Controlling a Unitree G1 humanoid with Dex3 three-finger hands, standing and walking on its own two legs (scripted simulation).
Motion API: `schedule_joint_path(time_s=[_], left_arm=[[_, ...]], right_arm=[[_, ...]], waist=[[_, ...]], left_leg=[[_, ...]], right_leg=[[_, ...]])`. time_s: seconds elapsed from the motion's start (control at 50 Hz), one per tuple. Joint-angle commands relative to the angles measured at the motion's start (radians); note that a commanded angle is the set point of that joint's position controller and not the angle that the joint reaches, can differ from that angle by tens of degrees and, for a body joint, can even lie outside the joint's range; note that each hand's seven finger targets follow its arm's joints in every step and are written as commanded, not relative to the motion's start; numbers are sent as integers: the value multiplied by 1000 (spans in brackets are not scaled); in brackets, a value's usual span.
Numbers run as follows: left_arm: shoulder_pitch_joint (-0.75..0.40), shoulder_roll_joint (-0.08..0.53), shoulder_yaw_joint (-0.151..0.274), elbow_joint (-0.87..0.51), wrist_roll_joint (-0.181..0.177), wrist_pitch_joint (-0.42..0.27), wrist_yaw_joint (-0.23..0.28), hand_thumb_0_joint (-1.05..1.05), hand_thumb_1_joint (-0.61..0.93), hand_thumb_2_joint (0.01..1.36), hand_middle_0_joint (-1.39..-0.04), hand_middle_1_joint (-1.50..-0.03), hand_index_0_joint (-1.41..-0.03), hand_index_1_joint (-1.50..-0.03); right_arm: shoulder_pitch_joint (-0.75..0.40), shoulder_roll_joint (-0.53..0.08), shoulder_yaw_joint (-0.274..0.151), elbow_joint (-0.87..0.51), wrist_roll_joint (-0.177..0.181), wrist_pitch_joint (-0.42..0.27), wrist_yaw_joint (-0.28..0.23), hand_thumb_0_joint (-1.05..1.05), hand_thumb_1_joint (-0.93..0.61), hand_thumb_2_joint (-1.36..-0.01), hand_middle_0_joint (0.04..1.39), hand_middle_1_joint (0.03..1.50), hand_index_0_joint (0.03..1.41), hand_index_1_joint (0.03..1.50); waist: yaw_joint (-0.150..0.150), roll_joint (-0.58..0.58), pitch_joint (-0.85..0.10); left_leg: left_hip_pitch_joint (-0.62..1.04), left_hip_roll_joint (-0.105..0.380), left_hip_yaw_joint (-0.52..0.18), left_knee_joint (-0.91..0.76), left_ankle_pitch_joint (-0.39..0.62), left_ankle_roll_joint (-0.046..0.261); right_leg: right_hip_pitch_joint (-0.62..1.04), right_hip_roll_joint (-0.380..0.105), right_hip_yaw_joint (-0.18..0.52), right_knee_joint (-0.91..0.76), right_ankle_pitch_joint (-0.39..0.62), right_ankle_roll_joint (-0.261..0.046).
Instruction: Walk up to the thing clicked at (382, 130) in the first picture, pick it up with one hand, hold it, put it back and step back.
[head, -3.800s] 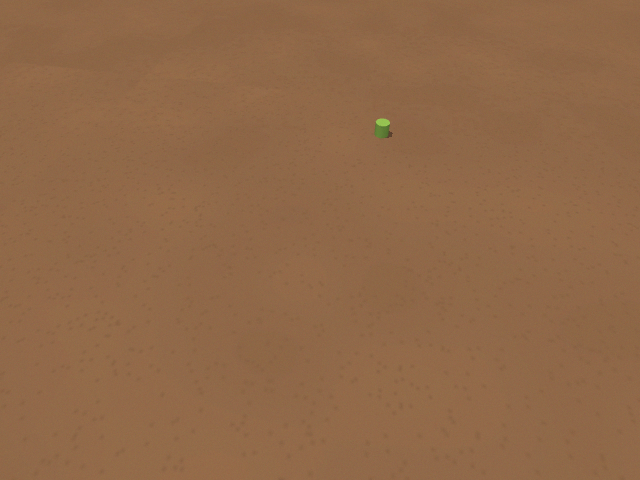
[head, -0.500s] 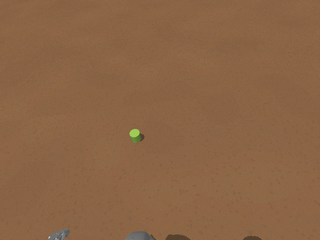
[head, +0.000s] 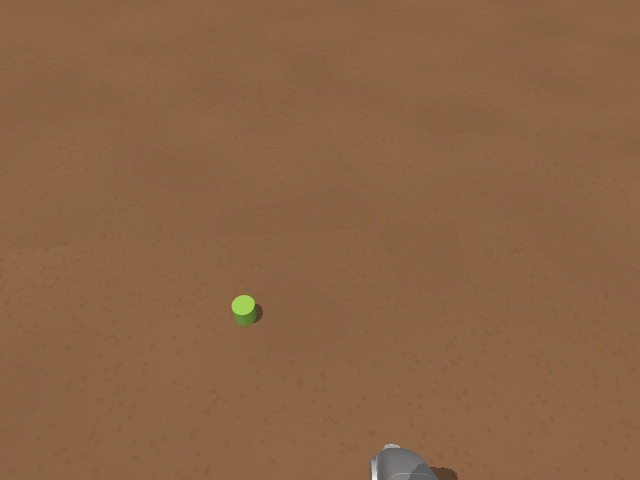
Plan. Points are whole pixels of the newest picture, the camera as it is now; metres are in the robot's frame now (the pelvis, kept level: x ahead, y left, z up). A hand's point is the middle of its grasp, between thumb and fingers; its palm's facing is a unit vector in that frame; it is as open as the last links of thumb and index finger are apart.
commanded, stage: walk up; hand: left
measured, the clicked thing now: (244, 310) +0.73 +0.25 -0.73
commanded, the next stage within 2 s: none
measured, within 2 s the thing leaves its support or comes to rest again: neither
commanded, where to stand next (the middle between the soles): +0.33 +0.01 m, yaw +0 degrees
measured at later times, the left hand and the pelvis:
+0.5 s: hand (141, 432) +0.21 +0.26 -0.13, palm faces -0.01 -0.92 -0.40, open 7.4 cm; pelvis +0.17 -0.02 +0.00, yaw +0 degrees
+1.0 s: hand (167, 366) +0.31 +0.26 -0.16, palm faces -0.05 -0.92 -0.38, open 7.4 cm; pelvis +0.25 -0.01 -0.01, yaw -1 degrees
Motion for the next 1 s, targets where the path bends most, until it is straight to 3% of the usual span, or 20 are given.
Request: schedule_joint_path(time_s=[0.0,0.08,0.12,0.14,0.16,0.18,0.28,0.4,0.52,0.54,0.56,0.58,0.68,0.76,0.82,0.84,0.88,0.9,0.94,0.98], left_arm=[[-37,163,53,-93,5,-27,0,0,900,900,-200,-300,-200,-300],[-37,142,55,-81,3,-40,3,0,900,900,-200,-300,-200,-300],[80,169,72,-43,3,-54,18,0,900,900,-200,-300,-200,-300],[158,220,92,-27,9,-63,28,0,900,900,-200,-300,-200,-300],[204,319,115,-50,7,-70,41,0,900,900,-200,-300,-200,-300],[182,347,111,-55,-3,-65,40,0,900,900,-200,-300,-200,-300],[36,231,75,-108,-10,-63,49,0,900,900,-200,-300,-200,-300],[45,251,83,-143,5,-66,44,0,900,900,-200,-300,-200,-300],[-11,173,24,-147,-6,-32,56,0,900,900,-200,-300,-200,-300],[24,127,9,-153,-4,-28,53,0,900,900,-200,-300,-200,-300],[45,96,2,-151,-16,-20,55,0,900,900,-200,-300,-200,-300],[55,195,33,-113,-3,-9,73,0,900,900,-200,-300,-200,-300],[98,178,34,-36,-3,-3,65,0,900,900,-200,-300,-200,-300],[61,137,33,-14,0,3,66,0,900,900,-200,-300,-200,-300],[69,144,38,21,7,-2,75,0,900,900,-200,-300,-200,-300],[41,156,39,11,12,-7,78,0,900,900,-200,-300,-200,-300],[-82,248,42,-7,7,-14,77,0,900,900,-200,-300,-200,-300],[-149,234,32,-19,4,-11,73,0,900,900,-200,-300,-200,-300],[-177,179,10,-2,-4,-10,74,0,900,900,-200,-300,-200,-300],[-149,157,2,27,-7,-7,71,0,900,900,-200,-300,-200,-300]], right_arm=[[11,-299,-95,-75,6,-27,-19,0,-900,-900,200,300,200,300],[-11,-286,-88,-91,9,-13,-19,0,-900,-900,200,300,200,300],[-5,-239,-69,-103,13,-4,-21,0,-900,-900,200,300,200,300],[31,-186,-51,-108,15,-5,-22,0,-900,-900,200,300,200,300],[60,-126,-29,-127,16,-2,-18,0,-900,-900,200,300,200,300],[-3,-236,-60,-107,5,11,-32,0,-900,-900,200,300,200,300],[56,-223,-65,-26,9,26,-16,0,-900,-900,200,300,200,300],[-33,-194,-71,-51,-14,27,14,0,-900,-900,200,300,200,300],[19,-188,-74,0,-10,8,-24,0,-900,-900,200,300,200,300],[86,-261,-92,6,-15,2,-31,0,-900,-900,200,300,200,300],[83,-334,-105,-19,-16,-3,-35,0,-900,-900,200,300,200,300],[65,-377,-118,-24,5,4,-32,0,-900,-900,200,300,200,300],[-67,-273,-79,-50,3,7,-50,0,-900,-900,200,300,200,300],[-113,-252,-58,-54,-1,18,-53,0,-900,-900,200,300,200,300],[-178,-215,-37,-58,14,38,-51,0,-900,-900,200,300,200,300],[-169,-181,-21,-50,19,43,-52,0,-900,-900,200,300,200,300],[-150,-156,-18,-14,28,51,-56,0,-900,-900,200,300,200,300],[-140,-176,-25,21,25,55,-59,0,-900,-900,200,300,200,300],[-142,-197,-22,65,28,41,-55,0,-900,-900,200,300,200,300],[-189,-211,-16,81,25,32,-53,0,-900,-900,200,300,200,300]], waist=[[-13,226,-6],[10,193,-30],[75,79,-103],[109,-83,-149],[117,-276,-179],[124,-163,-124],[35,-84,-33],[53,-95,-25],[-21,30,-89],[-43,216,-127],[-34,330,-99],[-37,269,-77],[26,240,-62],[22,248,-93],[56,188,-109],[59,138,-106],[6,-63,-79],[-11,-49,-52],[-16,8,-102],[17,-13,-124]], left_leg=[[10,248,-219,-259,-9,206],[-32,218,-153,-137,140,165],[-85,167,-105,79,209,115],[-199,89,-39,315,128,79],[-414,-35,-14,558,-224,23],[-467,-15,-106,640,-297,21],[-348,59,-142,516,-87,5],[-279,74,-91,233,-10,-29],[104,-6,-48,26,97,6],[168,124,-240,-91,-35,51],[183,331,-619,-252,-154,147],[109,402,-698,-248,-176,242],[-27,245,-323,-153,135,186],[-122,221,-243,-89,225,164],[-222,185,-207,3,98,112],[-246,165,-195,28,43,70],[-140,11,-96,173,-157,0],[-51,16,-106,165,-164,-2],[7,69,-145,31,29,15],[-24,109,-200,-9,97,41]], right_leg=[[-7,-21,-10,-179,86,2],[163,38,-60,-316,148,-13],[398,80,-62,-399,160,-32],[541,5,58,-474,39,-63],[645,-278,530,-620,-141,-154],[554,-353,694,-656,-198,-264],[324,-171,243,-633,48,-198],[254,-172,167,-644,-91,-221],[54,-94,29,-330,131,-122],[5,-29,-23,-119,49,-77],[-152,117,-64,57,-189,-22],[-120,65,27,147,-282,-31],[15,16,34,33,-147,-23],[175,46,-16,-148,-57,-9],[327,70,-27,-321,86,-25],[351,40,26,-395,104,-42],[131,-198,357,-544,30,-162],[64,-189,332,-529,9,-173],[120,-88,164,-452,143,-79],[196,-26,105,-427,167,-41]])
